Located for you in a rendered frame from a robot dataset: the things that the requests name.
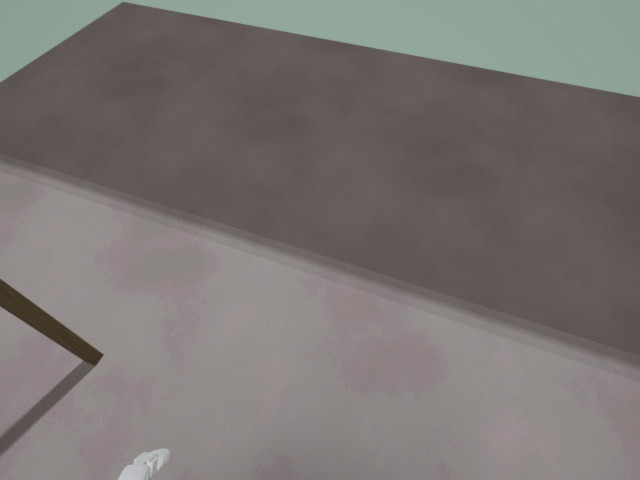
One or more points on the left robot hand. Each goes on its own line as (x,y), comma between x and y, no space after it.
(145,465)

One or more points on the table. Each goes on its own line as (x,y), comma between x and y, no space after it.
(21,307)

